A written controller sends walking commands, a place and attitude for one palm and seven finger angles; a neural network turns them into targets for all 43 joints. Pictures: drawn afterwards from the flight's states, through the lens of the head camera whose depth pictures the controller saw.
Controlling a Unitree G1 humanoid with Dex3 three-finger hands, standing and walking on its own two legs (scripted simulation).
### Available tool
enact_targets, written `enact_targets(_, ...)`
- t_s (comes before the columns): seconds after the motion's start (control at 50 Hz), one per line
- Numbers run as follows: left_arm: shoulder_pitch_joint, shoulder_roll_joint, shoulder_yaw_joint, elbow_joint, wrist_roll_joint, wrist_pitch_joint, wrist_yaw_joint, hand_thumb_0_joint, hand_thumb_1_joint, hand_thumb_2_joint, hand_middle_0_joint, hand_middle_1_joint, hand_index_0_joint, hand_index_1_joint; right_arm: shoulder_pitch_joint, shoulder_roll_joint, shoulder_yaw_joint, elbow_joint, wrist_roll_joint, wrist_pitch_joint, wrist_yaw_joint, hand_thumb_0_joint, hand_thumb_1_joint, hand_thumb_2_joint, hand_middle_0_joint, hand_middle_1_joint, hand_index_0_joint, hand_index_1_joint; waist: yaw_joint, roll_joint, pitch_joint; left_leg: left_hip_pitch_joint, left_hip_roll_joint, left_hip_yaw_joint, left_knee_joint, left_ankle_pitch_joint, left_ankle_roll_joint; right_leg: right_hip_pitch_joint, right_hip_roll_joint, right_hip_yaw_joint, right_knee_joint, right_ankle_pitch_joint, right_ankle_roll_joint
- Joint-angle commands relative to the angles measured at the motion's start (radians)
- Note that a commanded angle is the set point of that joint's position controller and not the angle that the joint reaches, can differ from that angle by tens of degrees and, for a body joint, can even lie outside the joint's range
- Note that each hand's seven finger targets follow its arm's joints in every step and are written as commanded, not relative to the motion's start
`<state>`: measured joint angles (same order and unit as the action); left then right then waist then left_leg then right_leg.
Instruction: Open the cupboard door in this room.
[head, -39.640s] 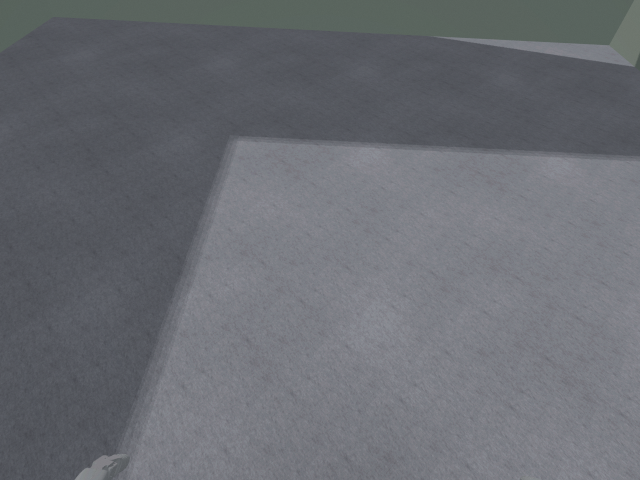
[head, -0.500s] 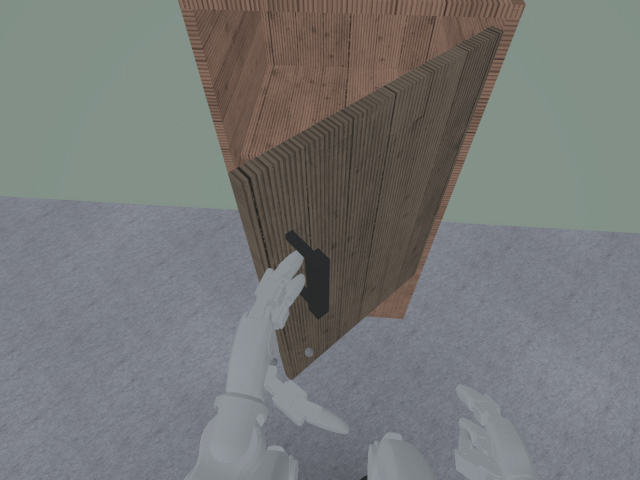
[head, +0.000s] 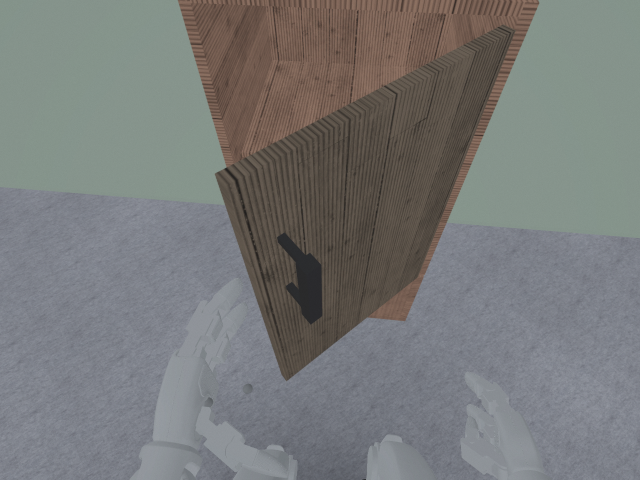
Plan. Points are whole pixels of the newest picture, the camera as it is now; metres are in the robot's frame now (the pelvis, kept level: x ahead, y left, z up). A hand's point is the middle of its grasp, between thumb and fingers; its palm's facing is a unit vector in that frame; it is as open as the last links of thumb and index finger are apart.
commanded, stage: slide the hand sideways off the handle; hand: left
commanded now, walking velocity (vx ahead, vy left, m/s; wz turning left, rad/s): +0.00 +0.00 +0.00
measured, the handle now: (300, 280) +0.34 +0.05 +0.06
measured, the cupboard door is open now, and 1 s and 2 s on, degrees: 45 45 45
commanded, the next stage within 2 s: draw the hand back to the body in 0.14 s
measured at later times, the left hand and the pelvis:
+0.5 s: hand (184, 388) +0.20 +0.14 +0.10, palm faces -0.04 -1.00 -0.07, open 16.3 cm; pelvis +0.00 +0.01 +0.02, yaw +0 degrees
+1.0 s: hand (52, 373) +0.19 +0.23 +0.16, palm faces +0.21 -0.92 -0.33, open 14.3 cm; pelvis +0.02 +0.03 +0.07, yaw -1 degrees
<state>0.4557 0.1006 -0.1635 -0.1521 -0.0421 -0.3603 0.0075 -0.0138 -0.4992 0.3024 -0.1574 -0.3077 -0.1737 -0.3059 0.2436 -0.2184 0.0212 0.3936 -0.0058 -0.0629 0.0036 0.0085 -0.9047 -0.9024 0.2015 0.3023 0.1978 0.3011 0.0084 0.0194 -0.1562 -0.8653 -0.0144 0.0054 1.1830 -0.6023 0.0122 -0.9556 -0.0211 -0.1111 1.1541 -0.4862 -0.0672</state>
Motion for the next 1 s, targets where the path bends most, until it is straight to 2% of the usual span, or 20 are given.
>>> enact_targets(0.0,0.018,0.044,0.034,-0.238,-0.023,-0.083,-0.043,0.0,-0.5,0.3,-0.15,-0.3,-0.15,-0.3,-0.024,-0.1,-0.052,-0.153,0.006,-0.063,-0.014,0.0,-0.9,-0.9,0.2,0.3,0.2,0.3,-0.027,-0.066,-0.213,-0.039,-0.022,-0.032,-0.132,0.25,0.003,0.333,-0.002,0.143,-0.187,0.237,0.039)
enact_targets(0.06,0.054,0.06,0.053,-0.248,-0.042,-0.088,-0.081,0.0,-0.5,0.3,-0.15,-0.3,-0.15,-0.3,-0.027,-0.103,-0.055,-0.156,0.008,-0.071,-0.02,0.0,-0.9,-0.9,0.2,0.3,0.2,0.3,-0.029,-0.071,-0.218,-0.051,-0.021,-0.032,-0.115,0.255,0.005,0.332,-0.002,0.15,-0.183,0.245,0.042)
enact_targets(0.12,0.027,0.076,0.074,-0.252,-0.057,-0.087,-0.101,0.0,-0.5,0.3,-0.15,-0.3,-0.15,-0.3,-0.028,-0.108,-0.056,-0.156,0.012,-0.077,-0.025,0.0,-0.9,-0.9,0.2,0.3,0.2,0.3,-0.035,-0.076,-0.193,-0.078,-0.02,-0.031,-0.101,0.22,0.004,0.309,-0.004,0.16,-0.193,0.17,0.043)
enact_targets(0.16,0.002,0.072,0.066,-0.269,-0.062,-0.088,-0.101,0.0,-0.5,0.3,-0.15,-0.3,-0.15,-0.3,-0.032,-0.109,-0.056,-0.157,0.01,-0.085,-0.027,0.0,-0.9,-0.9,0.2,0.3,0.2,0.3,-0.037,-0.047,-0.2,-0.069,-0.02,-0.034,-0.094,0.224,0.005,0.286,-0.002,0.153,-0.182,0.159,0.039)
enact_targets(0.2,0.029,0.07,0.074,-0.272,-0.07,-0.085,-0.099,0.0,-0.5,0.3,-0.15,-0.3,-0.15,-0.3,-0.027,-0.107,-0.057,-0.158,0.011,-0.09,-0.027,0.0,-0.9,-0.9,0.2,0.3,0.2,0.3,-0.03,-0.047,-0.215,-0.069,-0.021,-0.032,-0.092,0.222,0.004,0.291,-0.003,0.155,-0.185,0.151,0.041)
enact_targets(0.3,0.048,0.16,0.155,-0.409,-0.081,-0.054,-0.084,0.0,-0.5,0.3,-0.15,-0.3,-0.15,-0.3,-0.015,-0.105,-0.058,-0.182,0.022,-0.08,-0.034,0.0,-0.9,-0.9,0.2,0.3,0.2,0.3,0.002,0.006,-0.297,0.02,-0.025,-0.026,-0.152,0.286,0.007,0.391,0.002,0.148,-0.203,0.231,0.039)
enact_targets(0.38,0.102,0.158,0.191,-0.379,-0.11,0.014,-0.092,0.0,-0.5,0.3,-0.15,-0.3,-0.15,-0.3,-0.013,-0.104,-0.052,-0.179,0.038,-0.064,-0.047,0.0,-0.9,-0.9,0.2,0.3,0.2,0.3,-0.011,-0.053,-0.215,0.047,-0.02,-0.031,-0.212,0.269,0.007,0.425,0.011,0.132,-0.273,0.207,0.047)
enact_targets(0.44,0.117,0.127,0.163,-0.346,-0.135,0.054,-0.125,0.0,-0.5,0.3,-0.15,-0.3,-0.15,-0.3,-0.031,-0.112,-0.042,-0.184,0.044,-0.07,-0.055,0.0,-0.9,-0.9,0.2,0.3,0.2,0.3,-0.027,-0.067,-0.117,0.059,-0.017,-0.035,-0.245,0.23,0.01,0.407,0.01,0.129,-0.331,0.131,0.05)
enact_targets(0.5,0.124,0.166,0.204,-0.347,-0.152,0.073,-0.155,0.0,-0.5,0.3,-0.15,-0.3,-0.15,-0.3,-0.024,-0.12,-0.038,-0.181,0.043,-0.077,-0.062,0.0,-0.9,-0.9,0.2,0.3,0.2,0.3,-0.026,-0.082,-0.079,0.081,-0.012,-0.035,-0.27,0.209,0.01,0.414,0.007,0.127,-0.364,0.083,0.053)
enact_targets(0.54,0.118,0.198,0.239,-0.359,-0.159,0.075,-0.165,0.0,-0.5,0.3,-0.15,-0.3,-0.15,-0.3,-0.031,-0.124,-0.036,-0.178,0.041,-0.084,-0.068,0.0,-0.9,-0.9,0.2,0.3,0.2,0.3,-0.02,-0.06,-0.064,0.103,-0.009,-0.04,-0.288,0.218,0.01,0.421,0.011,0.119,-0.37,0.084,0.046)
enact_targets(0.58,0.11,0.207,0.253,-0.416,-0.167,0.063,-0.171,0.0,-0.5,0.3,-0.15,-0.3,-0.15,-0.3,-0.025,-0.122,-0.032,-0.184,0.044,-0.095,-0.066,0.0,-0.9,-0.9,0.2,0.3,0.2,0.3,-0.01,0.015,-0.08,0.156,-0.008,-0.042,-0.316,0.242,0.006,0.429,0.016,0.097,-0.36,0.115,0.04)
enact_targets(0.64,0.122,0.237,0.301,-0.459,-0.19,0.052,-0.169,0.0,-0.465,0.315,-0.151,-0.3,-0.151,-0.3,-0.023,-0.12,-0.031,-0.172,0.046,-0.112,-0.067,0.0,-0.9,-0.9,0.2,0.3,0.2,0.3,0.004,0.048,-0.11,0.211,-0.004,-0.051,-0.345,0.3,0.0,0.461,0.027,0.072,-0.353,0.188,0.035)
enact_targets(0.72,0.132,0.232,0.312,-0.47,-0.212,0.06,-0.184,0.0,-0.325,0.375,-0.156,-0.3,-0.156,-0.3,-0.022,-0.12,-0.029,-0.155,0.055,-0.133,-0.065,0.0,-0.9,-0.9,0.2,0.3,0.2,0.3,0.001,0.057,-0.085,0.261,0.004,-0.059,-0.381,0.348,-0.01,0.477,0.035,0.049,-0.364,0.241,0.037)
enact_targets(0.74,0.201,0.376,0.357,-0.477,-0.064,0.151,-0.049,0.0,-0.29,0.39,-0.158,-0.3,-0.158,-0.3,-0.021,-0.112,-0.038,-0.142,0.039,-0.106,-0.093,0.0,-0.9,-0.9,0.2,0.3,0.2,0.3,0.055,0.057,-0.117,0.284,0.027,-0.052,-0.445,0.357,0.002,0.548,0.004,0.101,-0.409,0.231,0.022)
enact_targets(0.76,0.195,0.266,0.281,-0.521,-0.05,0.196,0.005,0.0,-0.255,0.405,-0.159,-0.3,-0.159,-0.3,-0.029,-0.097,-0.025,-0.159,0.034,-0.101,-0.099,0.0,-0.9,-0.9,0.2,0.3,0.2,0.3,0.02,0.068,-0.033,0.291,0.02,-0.047,-0.468,0.345,0.001,0.533,0.0,0.093,-0.438,0.225,0.031)
enact_targets(0.78,0.187,0.248,0.274,-0.504,-0.039,0.22,0.034,0.0,-0.22,0.42,-0.16,-0.3,-0.16,-0.3,-0.017,-0.099,-0.026,-0.145,0.034,-0.096,-0.101,0.0,-0.9,-0.9,0.2,0.3,0.2,0.3,0.011,0.049,-0.008,0.295,0.024,-0.054,-0.474,0.339,-0.001,0.527,-0.001,0.084,-0.448,0.212,0.033)
enact_targets(0.8,0.179,0.231,0.259,-0.5,-0.026,0.238,0.054,0.0,-0.185,0.435,-0.161,-0.3,-0.161,-0.3,-0.019,-0.1,-0.022,-0.135,0.033,-0.091,-0.1,0.0,-0.9,-0.9,0.2,0.3,0.2,0.3,0.009,0.084,0.022,0.312,0.029,-0.053,-0.487,0.345,-0.001,0.531,-0.001,0.079,-0.458,0.213,0.033)
enact_targets(0.88,0.133,0.287,0.307,-0.507,0.003,0.268,0.109,0.0,-0.045,0.495,-0.166,-0.3,-0.166,-0.3,-0.04,-0.108,-0.015,-0.11,0.027,-0.087,-0.109,0.0,-0.9,-0.9,0.2,0.3,0.2,0.3,0.017,-0.001,0.028,0.389,0.039,-0.064,-0.547,0.382,0.003,0.6,0.004,0.069,-0.51,0.235,0.036)
enact_targets(0.94,0.088,0.332,0.358,-0.511,0.012,0.274,0.13,0.0,0.06,0.54,-0.17,-0.3,-0.17,-0.3,-0.058,-0.115,-0.009,-0.087,0.025,-0.1,-0.117,0.0,-0.9,-0.9,0.2,0.3,0.2,0.3,0.027,0.007,0.042,0.435,0.041,-0.067,-0.595,0.388,0.001,0.652,0.004,0.068,-0.547,0.243,0.033)
enact_targets(0.98,0.069,0.328,0.36,-0.534,0.015,0.271,0.136,0.0,0.13,0.57,-0.173,-0.3,-0.173,-0.3,-0.061,-0.112,-0.004,-0.072,0.023,-0.113,-0.116,0.0,-0.9,-0.9,0.2,0.3,0.2,0.3,0.029,0.053,0.046,0.475,0.045,-0.076,-0.633,0.42,-0.01,0.677,0.004,0.066,-0.56,0.254,0.033)
